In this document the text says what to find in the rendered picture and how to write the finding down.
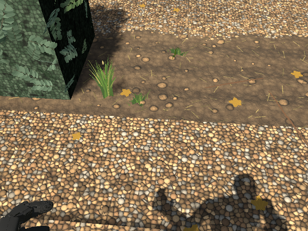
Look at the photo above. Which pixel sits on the robot left hand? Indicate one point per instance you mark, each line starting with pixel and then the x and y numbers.
pixel 23 212

